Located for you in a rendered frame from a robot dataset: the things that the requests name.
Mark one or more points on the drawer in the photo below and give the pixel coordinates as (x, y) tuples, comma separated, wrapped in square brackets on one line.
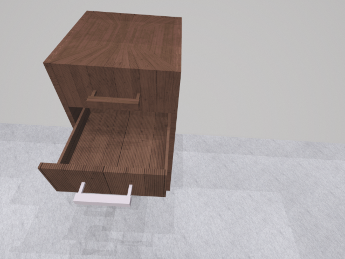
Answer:
[(112, 149)]

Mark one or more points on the cabinet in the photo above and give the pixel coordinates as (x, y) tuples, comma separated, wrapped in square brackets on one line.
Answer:
[(120, 55)]

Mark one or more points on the handle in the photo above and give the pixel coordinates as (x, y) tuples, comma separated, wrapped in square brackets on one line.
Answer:
[(102, 200), (109, 102)]

